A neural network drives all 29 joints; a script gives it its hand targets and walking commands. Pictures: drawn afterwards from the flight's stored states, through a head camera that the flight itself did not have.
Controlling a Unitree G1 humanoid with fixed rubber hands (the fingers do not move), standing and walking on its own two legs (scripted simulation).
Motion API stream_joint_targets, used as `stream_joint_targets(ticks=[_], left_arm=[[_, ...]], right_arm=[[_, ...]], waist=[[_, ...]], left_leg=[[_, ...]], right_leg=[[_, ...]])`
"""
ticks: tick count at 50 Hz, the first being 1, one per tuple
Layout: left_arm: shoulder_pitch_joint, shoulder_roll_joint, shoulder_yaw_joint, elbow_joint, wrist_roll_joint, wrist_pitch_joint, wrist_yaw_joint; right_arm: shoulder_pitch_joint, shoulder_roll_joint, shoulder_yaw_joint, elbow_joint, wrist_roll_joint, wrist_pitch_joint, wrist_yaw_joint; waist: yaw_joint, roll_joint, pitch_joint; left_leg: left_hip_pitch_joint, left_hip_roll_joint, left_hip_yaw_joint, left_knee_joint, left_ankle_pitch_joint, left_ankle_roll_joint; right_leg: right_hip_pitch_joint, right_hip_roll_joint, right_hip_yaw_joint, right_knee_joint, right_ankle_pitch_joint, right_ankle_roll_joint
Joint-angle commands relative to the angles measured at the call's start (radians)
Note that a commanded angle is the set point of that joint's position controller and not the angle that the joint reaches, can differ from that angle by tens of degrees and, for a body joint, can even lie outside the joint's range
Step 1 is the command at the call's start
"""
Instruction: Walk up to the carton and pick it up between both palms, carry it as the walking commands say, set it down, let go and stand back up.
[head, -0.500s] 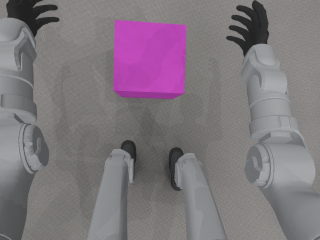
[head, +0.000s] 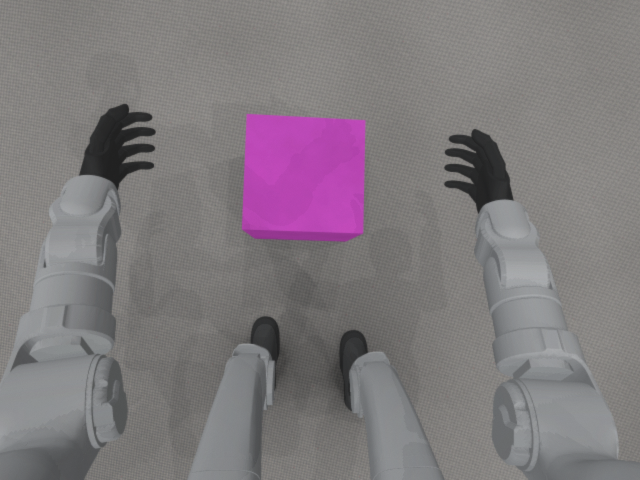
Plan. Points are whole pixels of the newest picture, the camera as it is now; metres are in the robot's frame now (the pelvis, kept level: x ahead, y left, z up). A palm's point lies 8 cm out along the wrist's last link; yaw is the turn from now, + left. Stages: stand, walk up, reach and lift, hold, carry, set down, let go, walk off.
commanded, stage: let go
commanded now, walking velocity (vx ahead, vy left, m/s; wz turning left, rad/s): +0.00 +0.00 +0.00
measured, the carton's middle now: (303, 186) +0.52 +0.02 -0.57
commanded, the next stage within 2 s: stand in 1.02 s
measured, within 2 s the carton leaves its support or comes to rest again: neither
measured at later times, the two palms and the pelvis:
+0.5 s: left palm (65, 361) +0.25 +0.23 -0.01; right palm (590, 364) +0.25 -0.23 +0.00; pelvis +0.05 -0.01 +0.07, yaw +2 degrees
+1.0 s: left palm (61, 410) +0.21 +0.22 +0.01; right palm (613, 394) +0.23 -0.24 +0.02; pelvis +0.06 -0.02 +0.08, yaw +2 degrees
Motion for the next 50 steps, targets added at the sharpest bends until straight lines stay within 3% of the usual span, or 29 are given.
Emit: stream_joint_targets(ticks=[1, 11, 25, 37, 50], left_arm=[[-0.001, 0.121, 0.015, -0.198, -0.007, -0.025, 0.007], [0.426, 0.014, -0.047, -0.176, -0.026, -0.113, 0.007], [0.882, -0.040, -0.141, -0.362, -0.035, -0.135, 0.027], [0.961, -0.048, -0.167, -0.398, -0.023, -0.050, 0.018], [0.966, -0.033, -0.189, -0.384, -0.034, -0.021, 0.045]], right_arm=[[0.012, -0.113, 0.003, -0.170, -0.004, -0.027, 0.008], [0.399, -0.066, 0.057, -0.116, 0.032, -0.116, 0.041], [0.828, -0.064, 0.126, -0.258, 0.034, -0.146, 0.060], [0.868, -0.091, 0.151, -0.282, 0.034, -0.078, 0.087], [0.856, -0.087, 0.159, -0.258, 0.033, -0.018, 0.062]], waist=[[0.005, 0.069, -1.004], [0.001, 0.036, -0.566], [-0.018, 0.023, -0.145], [-0.007, -0.010, 0.120], [-0.007, 0.002, 0.090]], left_leg=[[1.018, -0.019, -0.061, 0.012, 0.670, -0.026], [0.932, -0.023, -0.039, -0.185, 0.403, -0.015], [1.189, -0.030, -0.009, -0.415, 0.227, -0.026], [1.374, -0.050, 0.012, -0.490, 0.144, -0.035], [1.390, -0.054, 0.010, -0.456, 0.260, -0.035]], right_leg=[[0.282, 0.049, -0.043, -0.084, 0.370, 0.012], [0.585, 0.029, -0.015, -0.236, 0.294, -0.006], [0.974, 0.002, -0.019, -0.459, 0.228, -0.009], [1.042, -0.004, -0.037, -0.564, 0.119, -0.029], [1.101, 0.005, -0.023, -0.523, 0.256, -0.032]])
